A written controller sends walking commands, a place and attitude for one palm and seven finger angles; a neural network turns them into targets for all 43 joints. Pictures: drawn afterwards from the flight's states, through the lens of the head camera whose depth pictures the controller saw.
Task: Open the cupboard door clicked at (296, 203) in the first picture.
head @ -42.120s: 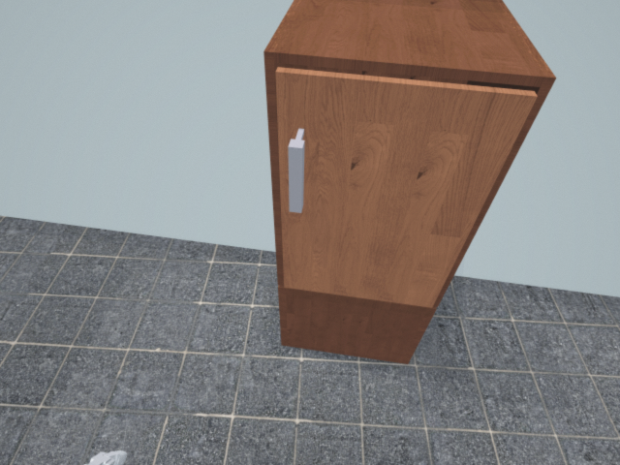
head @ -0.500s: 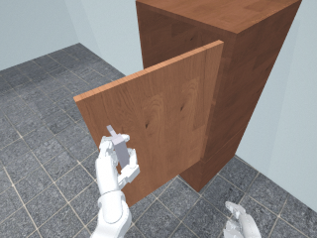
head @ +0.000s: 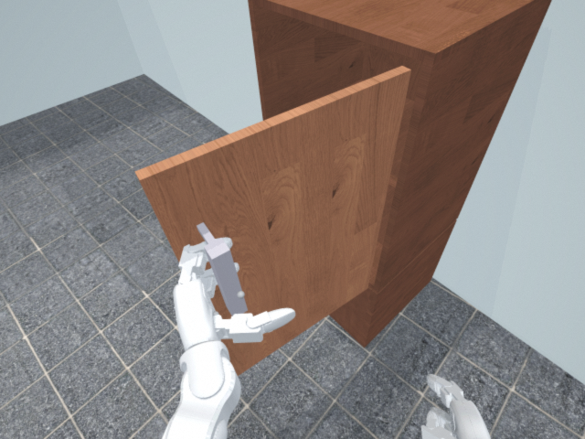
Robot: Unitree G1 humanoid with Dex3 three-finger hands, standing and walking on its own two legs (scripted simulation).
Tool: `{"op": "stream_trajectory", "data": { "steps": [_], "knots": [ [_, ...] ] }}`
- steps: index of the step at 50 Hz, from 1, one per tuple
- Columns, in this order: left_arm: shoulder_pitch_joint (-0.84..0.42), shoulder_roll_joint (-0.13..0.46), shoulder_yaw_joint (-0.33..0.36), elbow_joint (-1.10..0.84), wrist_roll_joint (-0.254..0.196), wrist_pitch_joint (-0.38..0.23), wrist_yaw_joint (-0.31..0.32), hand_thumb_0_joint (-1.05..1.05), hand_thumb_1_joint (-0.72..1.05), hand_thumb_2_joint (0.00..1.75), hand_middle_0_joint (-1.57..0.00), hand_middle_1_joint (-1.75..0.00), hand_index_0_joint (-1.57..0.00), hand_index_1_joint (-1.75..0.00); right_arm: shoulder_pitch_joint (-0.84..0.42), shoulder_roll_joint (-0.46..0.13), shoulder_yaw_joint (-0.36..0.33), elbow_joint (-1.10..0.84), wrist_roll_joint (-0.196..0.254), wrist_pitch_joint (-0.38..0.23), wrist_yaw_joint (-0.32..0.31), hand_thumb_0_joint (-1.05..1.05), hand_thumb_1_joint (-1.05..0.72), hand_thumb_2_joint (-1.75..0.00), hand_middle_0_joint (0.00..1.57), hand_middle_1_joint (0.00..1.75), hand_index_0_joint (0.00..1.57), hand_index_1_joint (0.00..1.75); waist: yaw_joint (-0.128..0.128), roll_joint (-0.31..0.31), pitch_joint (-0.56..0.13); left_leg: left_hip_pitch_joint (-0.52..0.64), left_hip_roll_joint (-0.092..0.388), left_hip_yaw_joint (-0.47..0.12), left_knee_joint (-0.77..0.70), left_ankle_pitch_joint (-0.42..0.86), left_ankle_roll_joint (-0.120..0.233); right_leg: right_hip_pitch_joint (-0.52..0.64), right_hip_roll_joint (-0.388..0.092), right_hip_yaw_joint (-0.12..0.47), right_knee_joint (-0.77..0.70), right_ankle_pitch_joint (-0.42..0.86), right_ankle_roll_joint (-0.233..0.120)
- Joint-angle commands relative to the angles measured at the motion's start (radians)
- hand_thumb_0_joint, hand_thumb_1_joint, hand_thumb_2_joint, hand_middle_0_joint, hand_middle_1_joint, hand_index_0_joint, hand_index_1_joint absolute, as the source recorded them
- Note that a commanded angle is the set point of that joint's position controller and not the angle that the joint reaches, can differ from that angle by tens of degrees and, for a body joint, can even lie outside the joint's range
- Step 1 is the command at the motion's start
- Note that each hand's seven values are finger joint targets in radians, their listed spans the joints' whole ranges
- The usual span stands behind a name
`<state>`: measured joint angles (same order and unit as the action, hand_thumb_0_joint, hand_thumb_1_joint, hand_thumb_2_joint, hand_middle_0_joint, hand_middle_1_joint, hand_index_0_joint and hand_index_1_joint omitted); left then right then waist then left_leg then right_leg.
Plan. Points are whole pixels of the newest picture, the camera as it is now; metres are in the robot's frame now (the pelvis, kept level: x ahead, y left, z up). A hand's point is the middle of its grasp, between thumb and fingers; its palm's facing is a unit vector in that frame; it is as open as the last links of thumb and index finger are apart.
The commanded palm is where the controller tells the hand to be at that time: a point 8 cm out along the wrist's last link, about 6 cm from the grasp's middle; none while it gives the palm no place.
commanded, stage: open thumb and fingers to let go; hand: left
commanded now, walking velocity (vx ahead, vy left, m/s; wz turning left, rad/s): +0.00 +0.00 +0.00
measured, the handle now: (221, 271) +0.33 +0.12 +0.07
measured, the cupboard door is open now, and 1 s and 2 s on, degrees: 82 84 83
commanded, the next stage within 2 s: slide the hand sideways off the handle in 0.28 s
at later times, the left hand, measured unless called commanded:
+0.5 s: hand (231, 308) +0.27 +0.09 +0.07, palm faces +0.01 -1.00 -0.06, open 15.6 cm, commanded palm +0.24 +0.13 +0.07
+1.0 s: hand (219, 330) +0.24 +0.10 +0.07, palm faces -0.14 -0.99 +0.01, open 16.0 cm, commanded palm +0.21 +0.17 +0.07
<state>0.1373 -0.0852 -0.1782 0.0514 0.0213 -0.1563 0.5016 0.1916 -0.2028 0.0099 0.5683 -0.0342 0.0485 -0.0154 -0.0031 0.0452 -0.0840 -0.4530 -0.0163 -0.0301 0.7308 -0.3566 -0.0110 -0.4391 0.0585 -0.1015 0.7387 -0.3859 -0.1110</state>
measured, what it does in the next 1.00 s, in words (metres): shifts its weight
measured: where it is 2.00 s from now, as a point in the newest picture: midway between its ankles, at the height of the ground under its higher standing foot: outside the picture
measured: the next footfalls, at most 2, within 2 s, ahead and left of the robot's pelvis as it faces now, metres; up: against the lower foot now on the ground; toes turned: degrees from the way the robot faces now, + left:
none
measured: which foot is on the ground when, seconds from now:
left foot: down 0.00-1.00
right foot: down 0.00-1.00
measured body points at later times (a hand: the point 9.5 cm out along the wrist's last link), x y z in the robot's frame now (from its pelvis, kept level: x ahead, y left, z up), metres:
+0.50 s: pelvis -0.01 +0.05 -0.01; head +0.00 +0.04 +0.44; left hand +0.26 +0.15 +0.08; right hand +0.17 -0.16 -0.10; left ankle +0.01 +0.14 -0.71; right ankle +0.00 -0.04 -0.71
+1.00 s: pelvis +0.00 +0.06 -0.01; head +0.01 +0.05 +0.44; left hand +0.24 +0.16 +0.08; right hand +0.17 -0.15 -0.08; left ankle +0.01 +0.14 -0.71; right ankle +0.00 -0.04 -0.71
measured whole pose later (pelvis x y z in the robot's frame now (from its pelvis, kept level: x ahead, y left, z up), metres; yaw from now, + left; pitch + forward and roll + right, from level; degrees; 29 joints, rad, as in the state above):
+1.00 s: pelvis +0.00 +0.06 -0.01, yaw -3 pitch +4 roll -1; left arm 0.28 0.07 -0.27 -0.14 -0.03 -0.14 0.11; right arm 0.23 -0.19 0.06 0.45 0.01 0.03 0.01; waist 0.00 0.03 -0.07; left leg -0.49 -0.04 0.04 0.82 -0.41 0.06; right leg -0.48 0.03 -0.03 0.81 -0.41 -0.04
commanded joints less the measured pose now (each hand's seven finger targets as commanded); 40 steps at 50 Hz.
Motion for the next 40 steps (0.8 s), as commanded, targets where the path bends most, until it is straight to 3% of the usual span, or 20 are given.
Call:
{"op": "stream_trajectory", "data": {
  "steps": [1,4,7,13,19,20,21,22,24,26,28,30,32,35,40],
  "knots": [
    [-0.215,-0.027,-0.040,-0.233,0.034,-0.063,0.008,0.00,-0.50,0.30,-0.25,-0.90,-0.25,-0.90,-0.120,-0.069,-0.021,-0.168,-0.006,-0.052,-0.004,0.00,-0.90,-0.90,0.20,0.30,0.20,0.30,-0.007,-0.135,-0.151,0.021,-0.018,-0.005,-0.012,0.108,0.039,0.106,-0.140,0.217,-0.199,0.268,0.122],
    [-0.238,-0.022,-0.038,-0.222,0.042,-0.063,0.017,0.00,-0.50,0.30,-0.22,-0.75,-0.22,-0.75,-0.120,-0.068,-0.019,-0.166,-0.006,-0.052,-0.004,0.00,-0.90,-0.90,0.20,0.30,0.20,0.30,-0.007,-0.146,-0.151,0.024,-0.019,-0.006,-0.009,0.107,0.040,0.088,-0.128,0.193,-0.188,0.236,0.112],
    [-0.244,-0.055,-0.068,-0.220,0.059,-0.055,0.034,0.00,-0.50,0.30,-0.20,-0.60,-0.20,-0.60,-0.120,-0.065,-0.019,-0.172,-0.010,-0.052,0.001,0.00,-0.90,-0.90,0.20,0.30,0.20,0.30,-0.005,-0.105,-0.182,0.044,-0.016,-0.001,-0.007,0.122,0.041,0.061,-0.109,0.149,-0.147,0.237,0.101],
    [-0.288,-0.081,-0.075,-0.196,0.053,-0.023,0.066,0.00,-0.50,0.30,-0.15,-0.30,-0.15,-0.30,-0.129,-0.064,-0.015,-0.179,-0.010,-0.043,0.004,0.00,-0.90,-0.90,0.20,0.30,0.20,0.30,0.000,-0.109,-0.187,0.049,-0.009,-0.007,-0.016,0.125,0.039,0.033,-0.078,0.097,-0.114,0.180,0.082],
    [-0.257,-0.131,-0.115,-0.202,0.055,0.009,0.070,0.00,-0.50,0.30,-0.15,-0.30,-0.15,-0.30,-0.130,-0.066,-0.017,-0.188,-0.006,-0.036,0.018,0.00,-0.90,-0.90,0.20,0.30,0.20,0.30,0.008,-0.096,-0.182,0.059,0.006,-0.022,-0.017,0.174,0.032,0.012,-0.053,0.055,-0.069,0.197,0.064],
    [-0.268,-0.034,-0.316,-0.202,0.143,-0.035,-0.138,0.00,-0.50,0.30,-0.15,-0.30,-0.15,-0.30,-0.070,-0.110,-0.012,-0.157,0.000,-0.032,0.030,0.00,-0.90,-0.90,0.20,0.30,0.20,0.30,-0.083,-0.128,-0.111,0.083,0.006,-0.020,-0.016,0.199,0.046,-0.038,-0.062,0.096,-0.060,0.275,0.072],
    [-0.296,0.029,-0.243,-0.257,0.101,-0.079,-0.251,0.00,-0.50,0.30,-0.15,-0.30,-0.15,-0.30,-0.050,-0.099,-0.023,-0.189,0.011,-0.039,0.024,0.00,-0.90,-0.90,0.20,0.30,0.20,0.30,-0.055,-0.111,-0.181,0.090,0.006,-0.020,-0.012,0.215,0.052,-0.006,-0.064,0.091,-0.047,0.309,0.070],
    [-0.279,0.081,-0.219,-0.285,0.088,-0.108,-0.323,0.00,-0.50,0.30,-0.15,-0.30,-0.15,-0.30,-0.046,-0.102,-0.023,-0.198,0.016,-0.041,0.014,0.00,-0.90,-0.90,0.20,0.30,0.20,0.30,-0.035,-0.095,-0.226,0.104,0.005,-0.020,-0.010,0.243,0.053,0.025,-0.063,0.098,-0.033,0.343,0.064],
    [-0.277,0.086,-0.235,-0.316,0.037,-0.127,-0.446,0.00,-0.50,0.30,-0.15,-0.30,-0.15,-0.30,-0.045,-0.102,-0.015,-0.220,0.029,-0.055,0.007,0.00,-0.90,-0.90,0.20,0.30,0.20,0.30,-0.036,-0.026,-0.242,0.126,0.004,-0.020,-0.013,0.236,0.050,0.021,-0.063,0.097,-0.027,0.326,0.061],
    [-0.279,0.042,-0.238,-0.307,-0.038,-0.119,-0.516,0.00,-0.50,0.30,-0.15,-0.30,-0.15,-0.30,-0.061,-0.091,-0.002,-0.239,0.048,-0.075,0.001,0.00,-0.90,-0.90,0.20,0.30,0.20,0.30,-0.040,-0.020,-0.182,0.127,0.011,-0.038,-0.032,0.175,0.044,-0.021,-0.050,0.075,-0.041,0.228,0.059],
    [-0.256,0.030,-0.177,-0.278,-0.112,-0.093,-0.503,0.00,-0.50,0.30,-0.15,-0.30,-0.15,-0.30,-0.085,-0.096,0.006,-0.250,0.059,-0.099,-0.005,0.00,-0.90,-0.90,0.20,0.30,0.20,0.30,-0.026,-0.070,-0.121,0.086,0.014,-0.055,-0.059,0.059,0.037,-0.045,-0.039,0.055,-0.066,0.097,0.063],
    [-0.233,0.034,-0.126,-0.265,-0.139,-0.074,-0.457,0.00,-0.50,0.30,-0.15,-0.30,-0.15,-0.30,-0.102,-0.103,0.009,-0.250,0.061,-0.111,-0.006,0.00,-0.90,-0.90,0.20,0.30,0.20,0.30,-0.013,-0.118,-0.093,0.062,0.015,-0.066,-0.083,-0.010,0.033,-0.055,-0.037,0.043,-0.071,0.028,0.068],
    [-0.203,0.048,-0.093,-0.278,-0.123,-0.063,-0.403,0.00,-0.50,0.30,-0.15,-0.30,-0.15,-0.30,-0.098,-0.104,0.007,-0.252,0.056,-0.116,0.000,0.00,-0.90,-0.90,0.20,0.30,0.20,0.30,0.005,-0.119,-0.108,0.059,0.016,-0.069,-0.093,-0.013,0.028,-0.048,-0.038,0.041,-0.057,0.025,0.067],
    [-0.162,0.074,-0.091,-0.321,-0.051,-0.066,-0.340,0.00,-0.50,0.30,-0.15,-0.30,-0.15,-0.30,-0.082,-0.102,0.002,-0.264,0.043,-0.109,0.018,0.00,-0.90,-0.90,0.20,0.30,0.20,0.30,0.019,-0.079,-0.150,0.070,0.020,-0.064,-0.087,0.042,0.024,-0.038,-0.043,0.044,-0.027,0.062,0.061],
    [-0.100,0.106,-0.079,-0.342,-0.003,-0.062,-0.321,0.00,-0.50,0.30,-0.15,-0.30,-0.15,-0.30,-0.075,-0.098,0.002,-0.277,0.037,-0.085,0.029,0.00,-0.90,-0.90,0.20,0.30,0.20,0.30,0.020,-0.056,-0.137,0.055,0.021,-0.044,-0.070,0.062,0.026,-0.035,-0.043,0.055,-0.029,0.072,0.056]
  ]
}}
